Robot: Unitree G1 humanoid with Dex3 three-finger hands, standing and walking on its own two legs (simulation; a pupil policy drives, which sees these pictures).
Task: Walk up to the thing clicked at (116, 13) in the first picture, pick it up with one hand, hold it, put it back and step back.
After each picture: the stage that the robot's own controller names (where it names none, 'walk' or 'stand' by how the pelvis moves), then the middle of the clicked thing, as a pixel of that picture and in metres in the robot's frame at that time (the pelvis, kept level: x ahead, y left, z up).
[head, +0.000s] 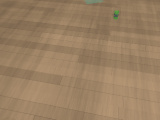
stand; (116, 14) +2.08 -0.49 -0.72
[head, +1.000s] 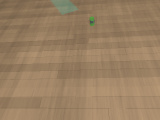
walk; (92, 21) +1.99 +0.02 -0.69
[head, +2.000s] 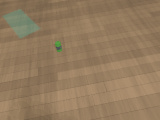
walk; (58, 46) +1.36 +0.36 -0.71
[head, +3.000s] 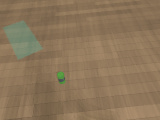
walk; (61, 77) +0.90 +0.29 -0.72
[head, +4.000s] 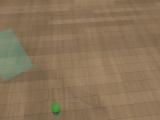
walk; (56, 109) +0.56 +0.23 -0.70
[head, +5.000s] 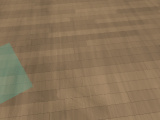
stand; out of the picture +0.37 +0.22 -0.71
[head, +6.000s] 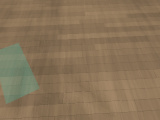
stand; out of the picture +0.34 +0.19 -0.72
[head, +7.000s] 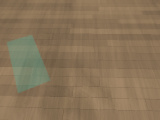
stand; out of the picture +0.37 +0.14 -0.71
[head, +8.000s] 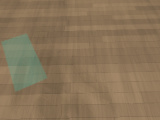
stand; out of the picture +0.39 +0.14 -0.71
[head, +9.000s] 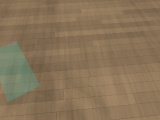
stand; out of the picture +0.37 +0.16 -0.72
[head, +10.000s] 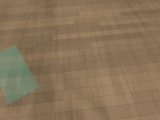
stand; out of the picture +0.39 +0.18 -0.72
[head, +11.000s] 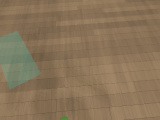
stand; out of the picture +0.42 +0.18 -0.71
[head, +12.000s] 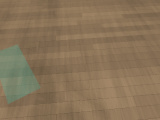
stand; out of the picture +0.38 +0.16 -0.73
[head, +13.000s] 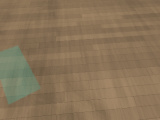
stand; out of the picture +0.39 +0.16 -0.73
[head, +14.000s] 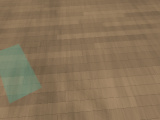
stand; out of the picture +0.38 +0.16 -0.73
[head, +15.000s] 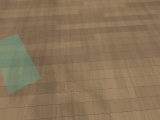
go down; out of the picture +0.40 +0.16 -0.72
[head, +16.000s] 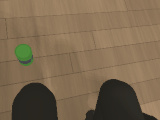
go down; (24, 55) +0.47 +0.22 -0.29
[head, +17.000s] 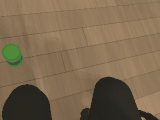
close in; (13, 56) +0.47 +0.23 -0.28
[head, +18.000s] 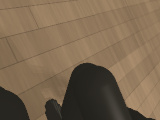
close in; out of the picture +0.45 +0.28 -0.23
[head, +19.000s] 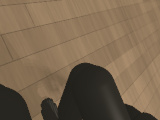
lift; out of the picture +0.42 +0.26 -0.23
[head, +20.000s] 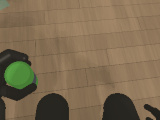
lift; (23, 78) +0.34 +0.21 -0.03
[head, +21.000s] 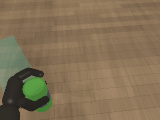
hold; (39, 95) +0.32 +0.17 +0.03
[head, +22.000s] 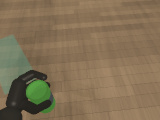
hold; (42, 97) +0.31 +0.16 +0.02
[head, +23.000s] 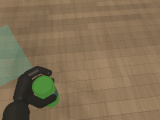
crouch; (47, 92) +0.34 +0.14 -0.01
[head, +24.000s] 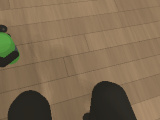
lower; (5, 50) +0.46 +0.21 -0.09
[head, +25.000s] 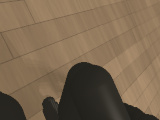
lower; out of the picture +0.44 +0.29 -0.23
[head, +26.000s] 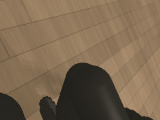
lower; out of the picture +0.44 +0.29 -0.24
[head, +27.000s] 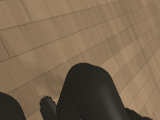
lower; out of the picture +0.44 +0.29 -0.23
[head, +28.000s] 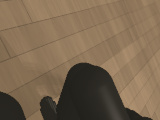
lower; out of the picture +0.44 +0.29 -0.23
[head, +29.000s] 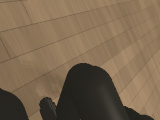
loosen; out of the picture +0.43 +0.26 -0.24
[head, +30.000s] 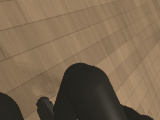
withdraw; out of the picture +0.43 +0.26 -0.24
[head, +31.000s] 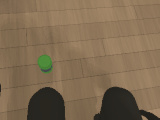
walk; (45, 64) +0.47 +0.18 -0.36
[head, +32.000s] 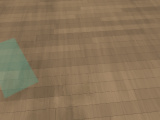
stand; out of the picture +0.38 +0.12 -0.66
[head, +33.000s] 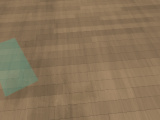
stand; out of the picture +0.40 +0.14 -0.67
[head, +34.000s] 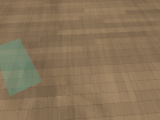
stand; out of the picture +0.40 +0.13 -0.70
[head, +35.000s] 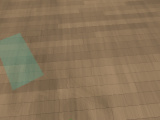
walk; out of the picture +0.42 +0.13 -0.72
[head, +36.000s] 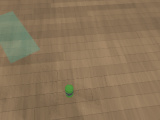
walk; (69, 91) +0.63 +0.10 -0.70
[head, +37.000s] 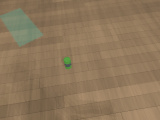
walk; (67, 63) +0.97 +0.23 -0.69
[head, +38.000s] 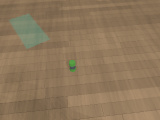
stand; (72, 65) +1.06 +0.14 -0.71
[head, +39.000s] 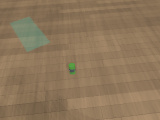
stand; (72, 68) +1.05 +0.14 -0.73
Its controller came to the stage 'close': yes
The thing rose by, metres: 0.72
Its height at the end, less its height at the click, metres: +0.00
